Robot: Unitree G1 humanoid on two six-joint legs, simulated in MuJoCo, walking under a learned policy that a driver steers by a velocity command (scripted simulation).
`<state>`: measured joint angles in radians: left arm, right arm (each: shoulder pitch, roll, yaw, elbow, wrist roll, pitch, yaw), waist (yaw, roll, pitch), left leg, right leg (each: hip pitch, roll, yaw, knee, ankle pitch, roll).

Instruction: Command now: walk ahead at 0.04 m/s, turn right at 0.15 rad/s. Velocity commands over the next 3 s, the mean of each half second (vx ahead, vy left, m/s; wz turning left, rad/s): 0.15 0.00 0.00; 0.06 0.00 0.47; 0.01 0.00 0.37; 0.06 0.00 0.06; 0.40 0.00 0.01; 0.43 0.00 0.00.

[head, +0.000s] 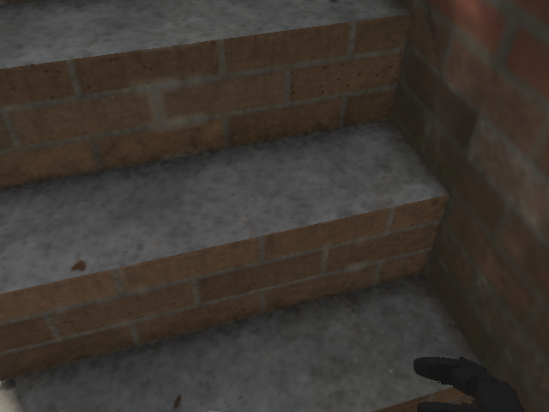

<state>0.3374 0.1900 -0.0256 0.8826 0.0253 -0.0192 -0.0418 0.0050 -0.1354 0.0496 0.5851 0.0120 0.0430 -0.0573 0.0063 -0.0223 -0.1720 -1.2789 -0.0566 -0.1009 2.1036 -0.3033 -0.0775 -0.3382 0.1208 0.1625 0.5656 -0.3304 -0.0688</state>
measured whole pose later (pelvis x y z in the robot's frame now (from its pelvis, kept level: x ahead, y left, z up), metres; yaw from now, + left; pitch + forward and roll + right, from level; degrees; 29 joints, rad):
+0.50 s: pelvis +0.12 +0.04 +0.16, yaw +2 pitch +2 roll +0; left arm 0.02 0.17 -0.05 0.55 0.01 -0.02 -0.02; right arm 0.39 -0.14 0.00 0.89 -0.03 -0.04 -0.01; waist -0.11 -0.01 -0.03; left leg -0.46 -0.06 -0.03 1.01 -0.57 0.05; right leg -0.95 0.10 0.11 1.90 -0.05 0.04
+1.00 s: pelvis +0.22 -0.03 +0.21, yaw +16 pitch +5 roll -2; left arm 0.16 0.18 0.00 0.73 0.03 -0.10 -0.08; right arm 0.18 -0.23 -0.06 0.86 0.00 -0.01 0.00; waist 0.02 0.04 -0.10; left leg -0.86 0.06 -0.13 1.74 -0.34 -0.12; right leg -0.36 0.02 -0.22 0.54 -0.28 -0.09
